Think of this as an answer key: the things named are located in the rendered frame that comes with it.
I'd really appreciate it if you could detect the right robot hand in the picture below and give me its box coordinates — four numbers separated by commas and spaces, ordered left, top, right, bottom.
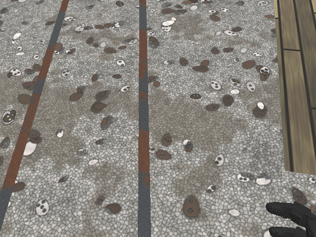
266, 201, 316, 237

